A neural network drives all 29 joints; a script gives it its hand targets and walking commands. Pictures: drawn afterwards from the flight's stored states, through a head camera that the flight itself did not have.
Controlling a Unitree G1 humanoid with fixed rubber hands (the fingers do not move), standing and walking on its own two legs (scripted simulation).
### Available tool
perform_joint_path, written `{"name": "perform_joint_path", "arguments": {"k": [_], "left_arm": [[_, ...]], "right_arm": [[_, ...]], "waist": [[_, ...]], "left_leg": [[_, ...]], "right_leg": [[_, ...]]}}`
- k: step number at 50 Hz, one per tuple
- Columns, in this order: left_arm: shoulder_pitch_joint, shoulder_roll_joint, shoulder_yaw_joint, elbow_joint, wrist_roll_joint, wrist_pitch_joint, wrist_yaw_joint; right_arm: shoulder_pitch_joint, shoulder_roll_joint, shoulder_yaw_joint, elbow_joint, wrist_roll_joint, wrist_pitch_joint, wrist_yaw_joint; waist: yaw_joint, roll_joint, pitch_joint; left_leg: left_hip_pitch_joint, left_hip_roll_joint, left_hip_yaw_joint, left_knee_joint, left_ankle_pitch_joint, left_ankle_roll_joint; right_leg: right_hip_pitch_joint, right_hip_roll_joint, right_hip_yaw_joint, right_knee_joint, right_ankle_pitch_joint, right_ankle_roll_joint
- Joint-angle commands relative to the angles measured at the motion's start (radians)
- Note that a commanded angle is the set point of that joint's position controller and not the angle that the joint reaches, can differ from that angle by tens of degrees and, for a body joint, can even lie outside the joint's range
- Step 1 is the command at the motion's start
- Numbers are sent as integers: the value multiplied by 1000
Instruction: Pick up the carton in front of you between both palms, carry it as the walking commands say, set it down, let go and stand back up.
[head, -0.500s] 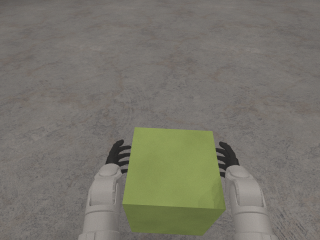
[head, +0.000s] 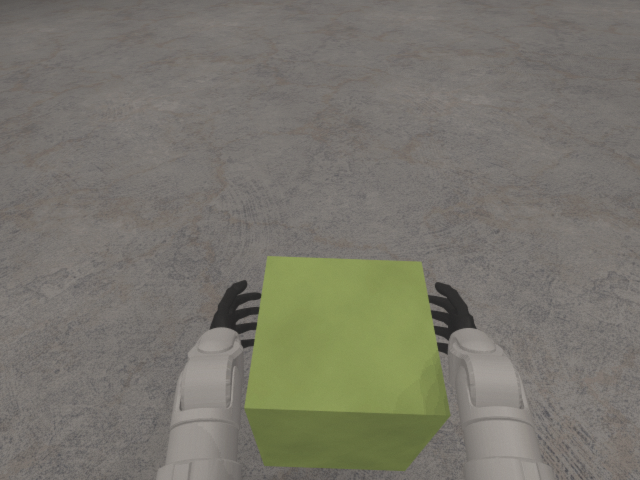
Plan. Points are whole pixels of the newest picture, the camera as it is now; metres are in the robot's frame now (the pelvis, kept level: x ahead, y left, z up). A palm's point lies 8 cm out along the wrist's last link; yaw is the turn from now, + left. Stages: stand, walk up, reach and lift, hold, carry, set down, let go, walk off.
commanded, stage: hold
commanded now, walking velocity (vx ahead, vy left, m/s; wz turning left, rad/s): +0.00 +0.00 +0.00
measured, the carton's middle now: (339, 368) +0.29 +0.01 -0.03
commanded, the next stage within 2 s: set down in 0.54 s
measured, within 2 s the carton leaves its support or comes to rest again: neither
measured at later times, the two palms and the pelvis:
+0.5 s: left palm (218, 329) +0.29 +0.16 +0.06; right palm (456, 342) +0.28 -0.14 +0.05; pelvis -0.01 +0.03 +0.00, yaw -3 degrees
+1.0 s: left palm (234, 331) +0.35 +0.16 -0.02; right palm (432, 344) +0.33 -0.13 -0.03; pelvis -0.02 +0.02 -0.02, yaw -2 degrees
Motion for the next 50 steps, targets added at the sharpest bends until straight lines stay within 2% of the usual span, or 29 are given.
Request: {"name": "perform_joint_path", "arguments": {"k": [1, 2, 4, 7, 8, 9, 10, 11, 13, 14, 15, 16, 17, 20, 21, 23, 24, 27, 32, 34, 38, 40, 41, 42, 43, 45, 47, 48, 50], "left_arm": [[-426, -899, -455, 3, -210, -27, -233], [-429, -901, -439, 42, -210, -29, -236], [-453, -923, -432, 53, -206, -31, -243], [-485, -947, -435, 70, -201, -35, -249], [-481, -952, -441, 59, -215, -40, -250], [-493, -952, -429, 69, -204, -36, -249], [-470, -937, -412, 82, -202, -32, -250], [-498, -940, -400, 107, -200, -31, -250], [-495, -944, -404, 122, -194, -28, -253], [-522, -947, -407, 97, -199, -31, -252], [-510, -942, -398, 111, -192, -30, -256], [-518, -962, -409, 122, -204, -32, -260], [-514, -957, -403, 119, -200, -31, -263], [-531, -948, -410, 103, -199, -34, -259], [-523, -960, -401, 113, -201, -34, -257], [-543, -948, -405, 94, -205, -40, -254], [-529, -942, -409, 95, -193, -31, -250], [-520, -962, -397, 119, -211, -36, -255], [-530, -918, -387, 98, -177, -37, -247], [-577, -901, -325, 160, -147, -62, -255], [-723, -870, -180, 308, -61, -140, -255], [-777, -810, -106, 351, -6, -181, -234], [-762, -773, -94, 366, 21, -202, -225], [-759, -716, -40, 366, 47, -229, -220], [-766, -723, 0, 410, 74, -251, -212], [-717, -642, 15, 393, 82, -304, -199], [-717, -575, 39, 414, 116, -365, -190], [-723, -583, 31, 419, 108, -394, -196], [-692, -590, -19, 446, 85, -449, -206]], "right_arm": [[-461, 900, 470, -16, 217, -24, 238], [-465, 881, 447, 16, 208, -21, 243], [-487, 904, 447, 19, 218, -27, 251], [-521, 923, 455, 29, 219, -29, 264], [-523, 924, 457, 37, 231, -22, 266], [-534, 923, 453, 31, 230, -22, 265], [-535, 910, 438, 49, 215, -15, 264], [-527, 912, 427, 74, 204, -14, 266], [-550, 906, 410, 79, 216, -19, 269], [-529, 915, 400, 92, 195, -19, 271], [-561, 919, 392, 98, 200, -22, 274], [-540, 928, 411, 86, 198, -22, 270], [-532, 915, 412, 66, 200, -23, 268], [-521, 914, 376, 94, 173, -22, 264], [-551, 912, 396, 67, 186, -31, 263], [-538, 917, 386, 91, 182, -25, 267], [-540, 915, 379, 98, 185, -26, 272], [-535, 922, 396, 71, 185, -27, 269], [-524, 904, 359, 102, 168, -36, 265], [-571, 916, 305, 148, 142, -60, 259], [-728, 908, 189, 274, 65, -127, 246], [-756, 810, 93, 334, -12, -167, 220], [-749, 813, 63, 358, -15, -185, 209], [-761, 780, 26, 350, -45, -211, 195], [-774, 739, 6, 352, -67, -234, 183], [-700, 678, -22, 340, -90, -290, 160], [-702, 667, -41, 394, -95, -343, 153], [-699, 653, -48, 385, -106, -383, 142], [-653, 683, -3, 380, -73, -440, 129]], "waist": [[11, -44, -165], [-13, -24, -127], [21, -36, -143], [-8, -13, -164], [17, -2, -171], [3, -3, -174], [23, -32, -146], [3, -31, -130], [10, -3, -137], [-11, -2, -129], [20, -10, -122], [-1, -23, -144], [-10, 15, -143], [-13, -5, -148], [10, 10, -167], [-13, 1, -149], [8, 6, -140], [-12, -2, -150], [17, 1, -146], [-11, 0, -118], [22, -26, -78], [5, -13, -61], [12, 9, -59], [17, -41, -57], [24, 11, -49], [2, -29, -83], [32, -15, -130], [3, -14, -158], [4, -15, -228]], "left_leg": [[3, -125, -118, -60, -11, 44], [-16, -119, -122, -61, -33, 46], [-51, -107, -131, -70, -50, 48], [14, -109, -134, -62, -46, 43], [-1, -102, -137, -70, -35, 49], [20, -104, -130, -66, -49, 44], [-3, -97, -133, -81, -76, 49], [26, -96, -133, -73, -81, 48], [43, -88, -136, -80, -82, 45], [45, -92, -128, -76, -75, 39], [33, -89, -134, -78, -69, 41], [47, -84, -140, -85, -59, 37], [49, -93, -120, -80, -56, 32], [67, -85, -138, -84, 8, 35], [54, -87, -138, -93, -28, 35], [55, -78, -137, -86, -65, 32], [77, -76, -141, -89, -35, 31], [56, -82, -135, -87, -7, 29], [64, -91, -132, -85, 36, 21], [26, -90, -129, -68, -47, 29], [-54, -82, -141, -15, -124, 63], [-69, -85, -136, 17, -153, 60], [-103, -93, -125, 39, -129, 60], [-127, -94, -128, 51, -136, 75], [-184, -114, -110, 74, -134, 64], [-213, -118, -110, 122, -74, 64], [-266, -131, -96, 167, -34, 68], [-283, -136, -101, 200, -5, 63], [-332, -149, -85, 240, 78, 50]], "right_leg": [[73, 73, 182, -75, 28, 13], [56, 69, 185, -77, 5, -1], [103, 67, 180, -77, -16, -1], [63, 72, 184, -61, -14, 1], [82, 66, 187, -65, 0, -1], [63, 74, 180, -63, -16, 1], [72, 78, 175, -59, -34, -2], [22, 77, 170, -61, -56, -2], [16, 71, 170, -70, -73, -7], [8, 77, 176, -69, -62, -9], [12, 80, 166, -67, -58, -8], [31, 87, 162, -66, -43, -10], [30, 81, 172, -67, -28, -8], [19, 88, 170, -67, 12, -15], [49, 88, 168, -61, -7, -9], [32, 90, 166, -53, -30, -12], [2, 90, 162, -61, -30, -16], [36, 94, 169, -57, 20, -14], [35, 92, 169, -63, 22, -12], [5, 89, 177, -49, -35, -14], [-52, 84, 178, 2, -107, -17], [-87, 89, 167, 32, -136, -22], [-90, 84, 176, 42, -110, -18], [-134, 102, 161, 69, -126, 0], [-114, 97, 172, 74, -121, -11], [-180, 107, 161, 114, -78, -6], [-229, 110, 161, 161, -28, 11], [-297, 118, 152, 188, -25, 11], [-328, 132, 150, 237, 78, 24]]}}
